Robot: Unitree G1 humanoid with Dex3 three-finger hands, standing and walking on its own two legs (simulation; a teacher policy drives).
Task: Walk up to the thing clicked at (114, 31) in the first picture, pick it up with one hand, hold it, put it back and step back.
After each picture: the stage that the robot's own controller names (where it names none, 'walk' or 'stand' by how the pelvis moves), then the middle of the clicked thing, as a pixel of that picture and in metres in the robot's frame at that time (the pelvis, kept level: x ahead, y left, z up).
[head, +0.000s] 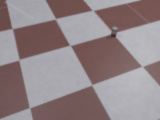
stand; (114, 32) +1.57 -0.40 -0.72
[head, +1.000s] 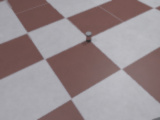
walk; (88, 37) +1.48 +0.03 -0.69
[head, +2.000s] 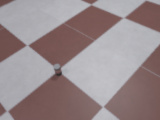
walk; (57, 70) +0.98 +0.31 -0.71
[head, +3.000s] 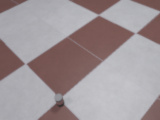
walk; (59, 100) +0.64 +0.26 -0.71
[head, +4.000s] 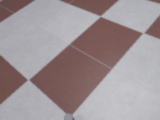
walk; out of the picture +0.44 +0.22 -0.70
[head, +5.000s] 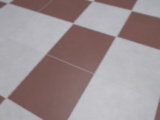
stand; out of the picture +0.36 +0.18 -0.71
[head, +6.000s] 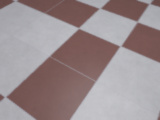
stand; out of the picture +0.35 +0.14 -0.72
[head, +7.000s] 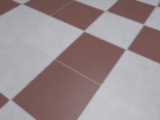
stand; out of the picture +0.32 +0.14 -0.72
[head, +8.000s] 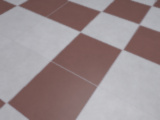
stand; out of the picture +0.31 +0.15 -0.73
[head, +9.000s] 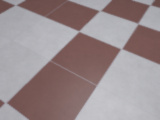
stand; out of the picture +0.31 +0.15 -0.73
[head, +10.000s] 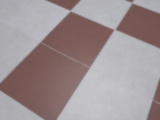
go down; out of the picture +0.33 +0.16 -0.69
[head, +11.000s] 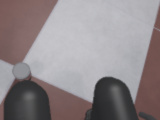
go down; (22, 73) +0.39 +0.20 -0.29
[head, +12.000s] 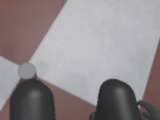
close in; (28, 73) +0.39 +0.20 -0.28
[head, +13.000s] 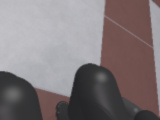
close in; out of the picture +0.38 +0.22 -0.22
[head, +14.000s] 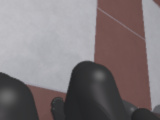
close; out of the picture +0.37 +0.23 -0.22
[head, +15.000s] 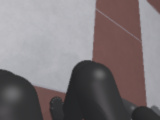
lift; out of the picture +0.36 +0.22 -0.22
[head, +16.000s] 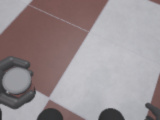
lift; (21, 87) +0.32 +0.19 +0.01
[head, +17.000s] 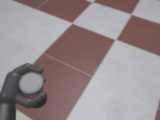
hold; (34, 91) +0.32 +0.16 +0.03
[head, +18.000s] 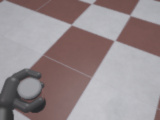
hold; (33, 96) +0.31 +0.17 +0.02
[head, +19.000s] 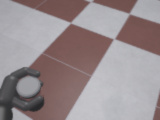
hold; (32, 94) +0.31 +0.17 +0.01
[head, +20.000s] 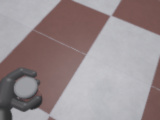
crouch; (29, 94) +0.32 +0.17 -0.04
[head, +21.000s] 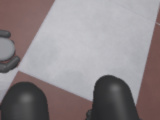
lower; (5, 55) +0.42 +0.21 -0.10
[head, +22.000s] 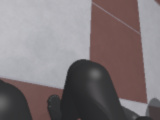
lower; out of the picture +0.39 +0.26 -0.22
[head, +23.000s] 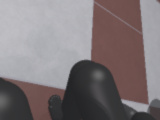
lower; out of the picture +0.39 +0.26 -0.22
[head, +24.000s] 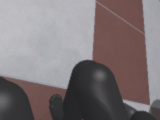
lower; out of the picture +0.38 +0.27 -0.22
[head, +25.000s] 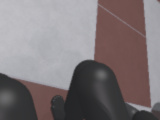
lower; out of the picture +0.38 +0.26 -0.22
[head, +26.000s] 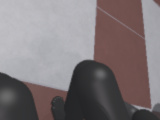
open; out of the picture +0.38 +0.25 -0.22
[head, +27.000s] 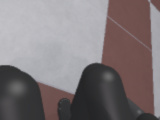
stand; out of the picture +0.37 +0.24 -0.23
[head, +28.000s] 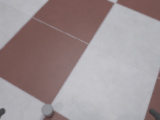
stand; (48, 111) +0.35 +0.18 -0.56
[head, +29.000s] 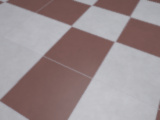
stand; out of the picture +0.34 +0.17 -0.66
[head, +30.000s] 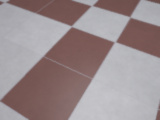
stand; out of the picture +0.34 +0.17 -0.67
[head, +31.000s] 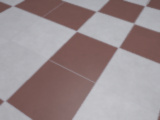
stand; out of the picture +0.35 +0.16 -0.71
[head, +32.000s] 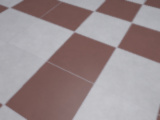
stand; out of the picture +0.33 +0.17 -0.72
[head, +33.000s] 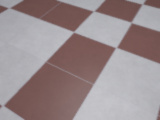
stand; out of the picture +0.32 +0.18 -0.73
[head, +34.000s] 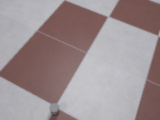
walk; (54, 109) +0.43 +0.15 -0.71
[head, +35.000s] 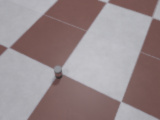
walk; (58, 72) +0.76 +0.22 -0.69
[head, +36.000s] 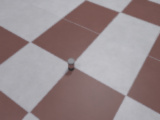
stand; (71, 64) +0.99 +0.13 -0.70
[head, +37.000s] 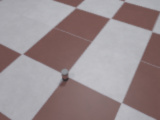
stand; (65, 75) +0.93 +0.16 -0.72
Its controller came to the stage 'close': yes
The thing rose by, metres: 0.71
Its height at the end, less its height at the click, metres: +0.00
